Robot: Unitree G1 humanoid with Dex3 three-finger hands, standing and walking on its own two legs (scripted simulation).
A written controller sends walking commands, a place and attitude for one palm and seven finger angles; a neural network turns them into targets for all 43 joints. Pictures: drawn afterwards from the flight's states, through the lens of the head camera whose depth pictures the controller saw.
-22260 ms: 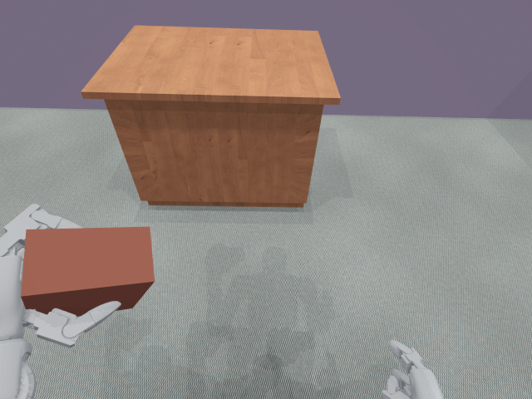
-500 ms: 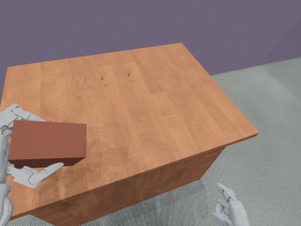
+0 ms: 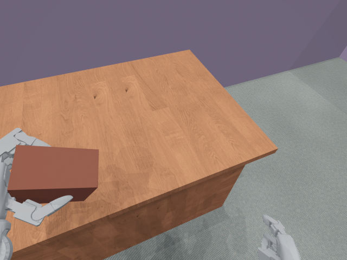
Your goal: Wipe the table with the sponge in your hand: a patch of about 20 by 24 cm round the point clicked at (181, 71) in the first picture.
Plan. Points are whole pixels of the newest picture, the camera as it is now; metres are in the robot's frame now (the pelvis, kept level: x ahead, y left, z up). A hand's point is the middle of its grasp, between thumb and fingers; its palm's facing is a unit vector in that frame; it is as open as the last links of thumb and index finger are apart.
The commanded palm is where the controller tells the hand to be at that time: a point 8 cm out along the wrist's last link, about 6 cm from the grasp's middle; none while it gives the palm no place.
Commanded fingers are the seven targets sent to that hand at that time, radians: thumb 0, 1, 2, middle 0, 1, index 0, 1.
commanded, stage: come to a stop and stand still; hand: left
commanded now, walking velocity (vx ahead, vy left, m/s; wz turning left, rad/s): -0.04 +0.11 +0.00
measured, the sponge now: (67, 178) +0.23 +0.20 +0.14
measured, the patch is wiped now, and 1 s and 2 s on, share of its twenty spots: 0.00 0.00 0.00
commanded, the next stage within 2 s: look again from close up in 0.84 s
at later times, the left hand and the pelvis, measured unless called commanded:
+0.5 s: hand out of the picture +0.20 +0.29 +0.16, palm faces +0.37 -0.85 -0.37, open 10.4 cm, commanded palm +0.14 +0.33 +0.18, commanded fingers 0.00 0.10 1.30 -1.20 -1.60 -1.20 -1.60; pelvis -0.01 +0.04 +0.01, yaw +1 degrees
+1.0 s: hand out of the picture +0.21 +0.33 +0.18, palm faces +0.39 -0.77 -0.51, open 10.4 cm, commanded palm +0.12 +0.35 +0.18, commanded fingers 0.00 0.10 1.30 -1.20 -1.60 -1.20 -1.60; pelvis -0.02 +0.06 +0.00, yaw +4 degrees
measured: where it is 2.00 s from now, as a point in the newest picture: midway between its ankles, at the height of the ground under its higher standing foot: outside the picture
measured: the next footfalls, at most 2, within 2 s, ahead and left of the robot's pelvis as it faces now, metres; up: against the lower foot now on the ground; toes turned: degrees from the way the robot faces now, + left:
none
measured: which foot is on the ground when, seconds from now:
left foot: down 0.00-1.00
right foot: down 0.00-1.00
